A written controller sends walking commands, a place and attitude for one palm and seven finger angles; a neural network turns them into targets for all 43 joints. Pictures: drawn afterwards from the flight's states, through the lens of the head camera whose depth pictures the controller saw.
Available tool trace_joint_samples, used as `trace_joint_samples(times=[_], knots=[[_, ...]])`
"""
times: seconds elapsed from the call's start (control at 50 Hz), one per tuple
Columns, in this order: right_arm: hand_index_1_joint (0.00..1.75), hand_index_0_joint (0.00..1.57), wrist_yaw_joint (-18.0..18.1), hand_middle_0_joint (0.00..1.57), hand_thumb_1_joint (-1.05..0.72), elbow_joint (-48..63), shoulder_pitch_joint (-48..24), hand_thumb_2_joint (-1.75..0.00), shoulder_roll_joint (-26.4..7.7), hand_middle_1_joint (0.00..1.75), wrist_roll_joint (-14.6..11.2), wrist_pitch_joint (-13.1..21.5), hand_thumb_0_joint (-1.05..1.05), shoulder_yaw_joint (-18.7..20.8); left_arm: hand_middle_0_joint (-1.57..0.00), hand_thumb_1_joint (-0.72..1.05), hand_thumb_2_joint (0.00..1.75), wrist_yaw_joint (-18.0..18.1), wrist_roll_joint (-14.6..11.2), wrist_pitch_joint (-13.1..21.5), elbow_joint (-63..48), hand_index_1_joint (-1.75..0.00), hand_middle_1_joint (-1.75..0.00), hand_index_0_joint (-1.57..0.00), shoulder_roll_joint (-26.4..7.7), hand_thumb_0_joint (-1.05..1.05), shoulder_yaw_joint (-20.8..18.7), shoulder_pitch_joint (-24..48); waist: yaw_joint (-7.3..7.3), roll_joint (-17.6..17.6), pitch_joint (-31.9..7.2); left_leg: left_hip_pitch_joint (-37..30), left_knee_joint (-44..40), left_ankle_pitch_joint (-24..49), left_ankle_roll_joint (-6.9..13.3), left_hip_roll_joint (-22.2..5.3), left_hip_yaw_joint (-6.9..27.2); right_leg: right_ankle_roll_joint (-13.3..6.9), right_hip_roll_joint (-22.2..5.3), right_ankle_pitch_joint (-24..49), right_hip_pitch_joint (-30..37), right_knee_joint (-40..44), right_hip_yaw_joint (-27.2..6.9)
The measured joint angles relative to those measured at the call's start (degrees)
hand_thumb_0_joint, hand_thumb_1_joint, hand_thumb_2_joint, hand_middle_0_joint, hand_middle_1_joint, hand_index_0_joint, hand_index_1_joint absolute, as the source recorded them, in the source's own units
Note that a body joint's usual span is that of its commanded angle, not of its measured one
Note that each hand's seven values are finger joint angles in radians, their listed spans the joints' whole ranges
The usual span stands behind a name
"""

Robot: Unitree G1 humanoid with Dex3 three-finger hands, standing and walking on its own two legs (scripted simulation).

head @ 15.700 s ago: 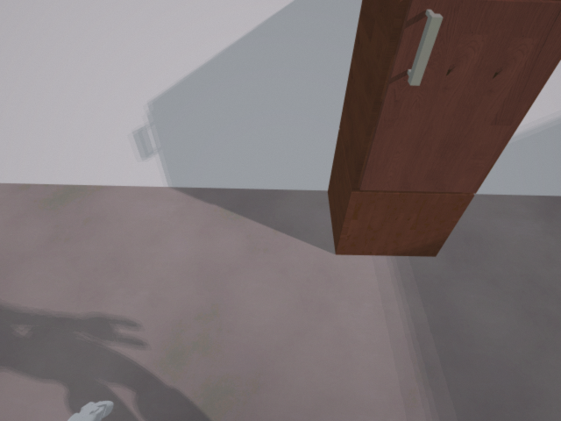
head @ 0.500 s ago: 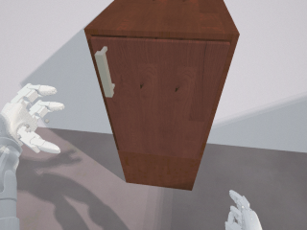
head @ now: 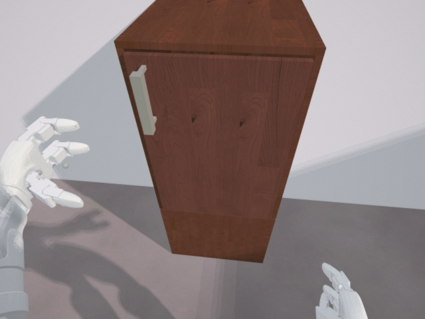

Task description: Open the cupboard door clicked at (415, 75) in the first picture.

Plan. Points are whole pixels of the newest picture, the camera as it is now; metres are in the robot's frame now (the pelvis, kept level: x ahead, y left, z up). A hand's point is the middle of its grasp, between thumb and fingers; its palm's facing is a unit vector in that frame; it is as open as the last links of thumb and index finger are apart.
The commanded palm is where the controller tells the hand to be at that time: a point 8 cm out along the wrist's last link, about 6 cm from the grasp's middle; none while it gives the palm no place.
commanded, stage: raise the hand with hooked fingers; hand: left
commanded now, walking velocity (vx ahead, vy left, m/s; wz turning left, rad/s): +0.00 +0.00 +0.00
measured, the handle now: (146, 100) +0.54 +0.22 +0.15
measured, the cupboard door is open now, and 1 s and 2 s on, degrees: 0 0 0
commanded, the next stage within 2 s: move the hooked fingers beside the handle in 0.04 s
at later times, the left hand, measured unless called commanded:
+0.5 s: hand (80, 150) +0.33 +0.27 +0.17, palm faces +0.03 -1.00 -0.04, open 14.0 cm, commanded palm +0.31 +0.33 +0.17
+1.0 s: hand (93, 133) +0.39 +0.28 +0.17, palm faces +0.06 -1.00 -0.04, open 14.0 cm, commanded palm +0.37 +0.32 +0.17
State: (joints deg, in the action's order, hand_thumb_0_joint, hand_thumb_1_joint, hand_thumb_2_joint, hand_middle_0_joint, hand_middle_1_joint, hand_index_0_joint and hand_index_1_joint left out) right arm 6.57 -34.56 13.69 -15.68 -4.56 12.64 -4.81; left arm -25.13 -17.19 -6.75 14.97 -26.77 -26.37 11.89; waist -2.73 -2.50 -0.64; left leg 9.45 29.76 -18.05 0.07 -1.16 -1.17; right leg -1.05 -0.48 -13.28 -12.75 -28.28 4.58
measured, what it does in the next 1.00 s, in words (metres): stands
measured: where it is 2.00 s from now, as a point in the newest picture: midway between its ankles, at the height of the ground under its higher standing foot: outside the picture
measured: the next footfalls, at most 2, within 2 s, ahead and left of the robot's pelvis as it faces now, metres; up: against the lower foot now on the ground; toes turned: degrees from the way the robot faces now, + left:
none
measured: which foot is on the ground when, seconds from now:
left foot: down 0.00-1.00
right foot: down 0.00-1.00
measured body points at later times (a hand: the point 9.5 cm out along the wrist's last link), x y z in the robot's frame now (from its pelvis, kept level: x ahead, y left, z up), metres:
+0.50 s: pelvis +0.00 +0.01 +0.00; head -0.01 +0.00 +0.45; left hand +0.33 +0.33 +0.18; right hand +0.17 -0.22 -0.08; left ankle -0.02 +0.12 -0.74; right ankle +0.02 -0.11 -0.74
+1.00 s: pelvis +0.01 +0.00 +0.00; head +0.02 -0.01 +0.45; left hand +0.38 +0.33 +0.17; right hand +0.14 -0.25 -0.09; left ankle -0.02 +0.12 -0.74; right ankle +0.02 -0.11 -0.74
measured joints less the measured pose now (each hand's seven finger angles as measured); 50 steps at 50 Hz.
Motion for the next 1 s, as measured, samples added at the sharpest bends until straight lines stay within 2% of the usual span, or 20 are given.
trace_joint_samples(times=[0.08, 0.18, 0.32, 0.48, 0.6, 0.74, 0.82, 0.92, 1.0], knots=[[0.30, 0.20, -0.08, 0.21, -0.90, 0.14, -0.16, -0.90, 0.24, 0.30, 0.14, -0.11, 0.01, -0.34, -0.30, -0.50, 0.30, -0.81, -0.13, -0.82, -0.16, -1.20, -1.20, -0.30, -0.16, -0.01, 0.52, -0.38, 0.02, -0.28, -0.17, 0.16, -0.22, 0.22, 0.24, 0.26, -0.08, 0.22, -0.24, 0.27, -0.14, 0.27, -0.09], [0.30, 0.20, -0.26, 0.21, -0.90, -0.05, 0.02, -0.90, 0.62, 0.30, 0.26, -0.07, 0.01, -0.69, -0.31, -0.50, 0.30, -1.02, -0.73, 0.25, -0.17, -1.20, -1.20, -0.30, 0.26, -0.01, 0.19, -0.79, -0.05, -0.09, -0.45, 0.01, -0.27, 0.14, 0.40, 0.39, -0.12, 0.38, -0.36, 0.27, 0.06, 0.42, -0.16], [0.30, 0.20, 0.25, 0.21, -0.90, -0.66, 0.15, -0.90, 0.41, 0.30, 0.22, 0.14, 0.01, -0.70, -0.31, -0.51, 0.30, 0.13, 0.78, 0.45, 2.76, -1.20, -1.20, -0.30, 0.35, -0.01, 1.66, 2.70, -0.22, 0.03, 0.21, 0.27, -0.23, 0.29, 0.58, 0.71, 0.30, 0.57, -0.67, 0.44, 0.15, 0.71, 0.24], [0.30, 0.20, 0.37, 0.21, -0.90, -1.19, 0.42, -0.90, 0.26, 0.30, 0.37, -0.02, 0.01, -0.62, -0.31, -0.51, 0.30, 0.11, 1.32, 1.92, 7.02, -1.20, -1.20, -0.30, 0.19, -0.01, 2.97, 7.38, 0.81, 0.19, 0.05, 0.88, -0.74, 0.50, 0.65, 0.87, 0.06, 0.64, -0.80, 0.54, -0.72, 0.83, -0.02], [0.30, 0.20, 0.01, 0.21, -0.90, -0.91, 1.06, -0.90, 0.00, 0.30, 0.38, -1.02, 0.01, -0.37, -0.31, -0.50, 0.30, 0.39, 2.22, 1.49, 12.52, -1.20, -1.20, -0.30, -1.55, -0.01, 1.44, 10.04, 1.95, 0.43, -0.28, 1.86, -0.84, 0.43, 0.54, 0.65, -0.44, 0.51, -0.57, 0.40, -2.13, 0.48, -0.52], [0.30, 0.20, -0.06, 0.21, -0.90, -1.27, 2.79, -0.90, -0.84, 0.30, 0.47, -1.51, 0.01, 0.45, -0.30, -0.50, 0.30, 0.09, 2.40, 4.22, 13.44, -1.20, -1.20, -0.30, -1.23, -0.01, 1.61, 11.66, 1.83, 0.34, -0.45, 2.23, -0.89, 0.20, 0.42, 0.47, -0.48, 0.42, -0.37, 0.19, -2.56, 0.49, -0.57], [0.30, 0.20, -0.13, 0.21, -0.90, -1.66, 2.91, -0.90, -0.98, 0.30, 0.37, -2.04, 0.01, 0.55, -0.30, -0.50, 0.30, -0.43, 2.33, 4.23, 16.14, -1.20, -1.20, -0.30, -1.60, -0.01, 1.72, 13.39, 2.18, 0.41, -1.05, 2.61, -0.80, 0.07, 0.33, 0.41, -0.47, 0.33, -0.32, -0.07, -3.06, 0.17, -0.56], [0.30, 0.20, -0.30, 0.21, -0.90, -1.18, 2.62, -0.90, -1.08, 0.30, 0.35, -2.86, 0.01, 0.61, -0.31, -0.50, 0.30, -0.03, 3.64, 3.55, 21.72, -1.20, -1.20, -0.30, -3.42, -0.01, 1.02, 16.19, 3.03, 0.60, -1.01, 3.90, -0.21, -0.01, 0.20, 0.25, -0.46, 0.16, -0.19, -0.18, -4.39, -0.45, -0.55], [0.30, 0.20, -0.17, 0.21, -0.91, -0.97, 3.20, -0.90, -1.31, 0.30, 0.51, -3.01, 0.01, 0.85, -0.30, -0.50, 0.30, 0.42, 4.48, 5.79, 23.69, -1.20, -1.20, -0.30, -3.75, -0.01, 1.33, 18.64, 3.06, 0.65, -0.55, 4.84, 0.33, -0.08, 0.11, 0.10, -0.30, 0.05, -0.06, -0.07, -5.10, -0.59, -0.40]])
